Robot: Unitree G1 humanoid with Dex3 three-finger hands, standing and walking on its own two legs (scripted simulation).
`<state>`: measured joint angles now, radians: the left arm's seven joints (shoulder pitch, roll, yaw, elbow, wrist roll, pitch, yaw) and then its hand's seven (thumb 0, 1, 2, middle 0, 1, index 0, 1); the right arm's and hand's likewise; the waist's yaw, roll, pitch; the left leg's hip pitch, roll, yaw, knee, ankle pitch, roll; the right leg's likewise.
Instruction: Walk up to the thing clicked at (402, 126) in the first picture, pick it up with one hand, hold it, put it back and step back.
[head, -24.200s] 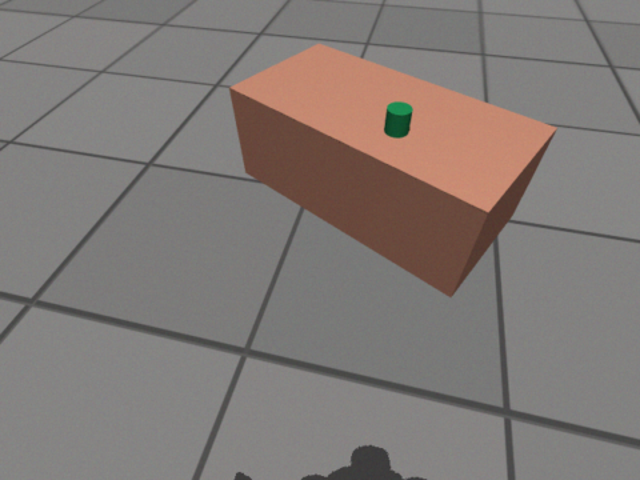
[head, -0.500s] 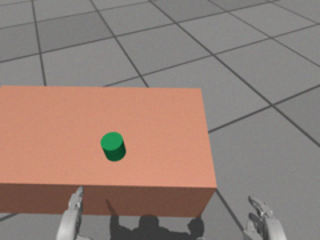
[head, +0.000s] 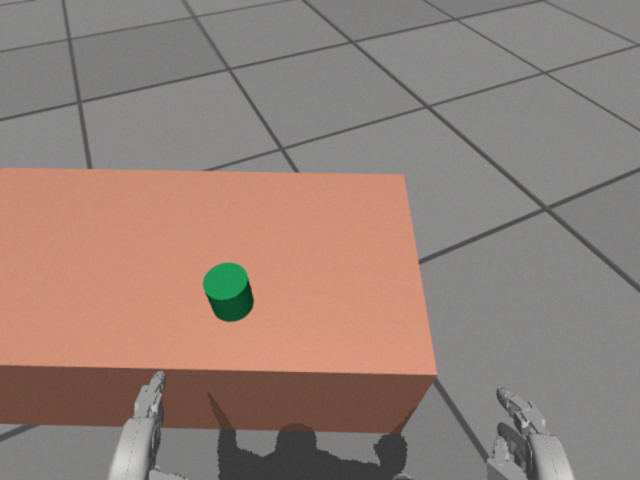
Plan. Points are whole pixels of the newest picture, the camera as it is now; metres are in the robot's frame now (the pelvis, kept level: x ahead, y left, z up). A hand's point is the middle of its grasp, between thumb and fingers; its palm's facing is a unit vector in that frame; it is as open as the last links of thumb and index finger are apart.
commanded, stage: home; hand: left
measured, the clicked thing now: (229, 292) +0.50 +0.23 -0.22
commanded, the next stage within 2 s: stand in 0.72 s
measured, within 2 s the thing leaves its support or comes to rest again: neither
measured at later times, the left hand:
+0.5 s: hand (189, 457) +0.17 +0.18 -0.05, palm faces +0.12 -0.95 -0.27, open 17.5 cm
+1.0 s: hand (178, 479) +0.15 +0.20 -0.09, palm faces +0.00 -0.94 -0.35, open 16.1 cm
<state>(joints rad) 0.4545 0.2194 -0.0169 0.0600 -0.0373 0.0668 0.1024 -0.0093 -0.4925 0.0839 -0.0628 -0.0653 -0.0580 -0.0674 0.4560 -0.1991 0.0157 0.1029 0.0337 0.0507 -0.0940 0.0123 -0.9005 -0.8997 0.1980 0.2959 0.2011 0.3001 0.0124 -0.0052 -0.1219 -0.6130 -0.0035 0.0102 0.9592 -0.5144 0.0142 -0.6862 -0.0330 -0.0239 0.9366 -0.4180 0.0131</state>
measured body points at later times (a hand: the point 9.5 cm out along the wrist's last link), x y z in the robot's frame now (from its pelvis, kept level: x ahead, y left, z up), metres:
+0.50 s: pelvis +0.00 +0.00 +0.00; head +0.03 +0.00 +0.45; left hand +0.16 +0.23 -0.03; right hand +0.16 -0.24 -0.07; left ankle -0.02 +0.11 -0.68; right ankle +0.03 -0.13 -0.68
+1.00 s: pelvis +0.00 -0.01 +0.01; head +0.02 -0.01 +0.46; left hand +0.15 +0.25 -0.06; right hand +0.16 -0.26 -0.09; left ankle -0.02 +0.11 -0.68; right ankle +0.03 -0.13 -0.68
